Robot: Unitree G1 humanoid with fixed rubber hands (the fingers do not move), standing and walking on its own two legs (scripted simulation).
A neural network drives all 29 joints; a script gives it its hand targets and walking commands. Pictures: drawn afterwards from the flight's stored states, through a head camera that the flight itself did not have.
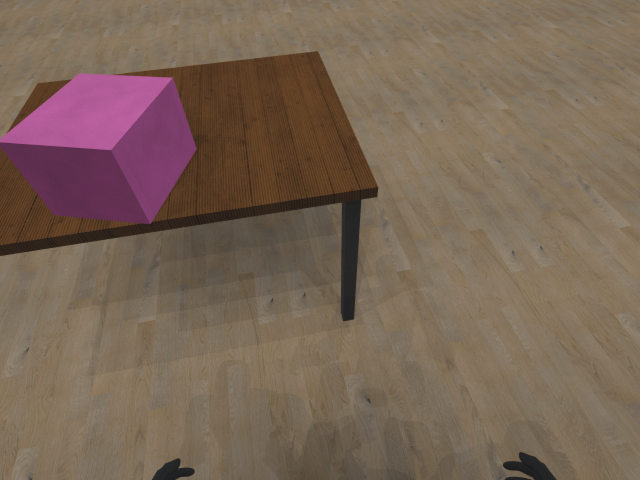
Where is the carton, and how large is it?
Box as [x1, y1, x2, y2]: [0, 74, 196, 223]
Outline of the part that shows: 0,139 0,146 53,214 142,223 151,222 196,149 173,79 168,77 78,74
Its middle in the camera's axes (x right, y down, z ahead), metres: -0.47 -0.22 +0.86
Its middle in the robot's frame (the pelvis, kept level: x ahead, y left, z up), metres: +0.79 +0.50 -0.02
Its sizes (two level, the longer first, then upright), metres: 0.277 0.233 0.192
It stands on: a table, 0.65 m high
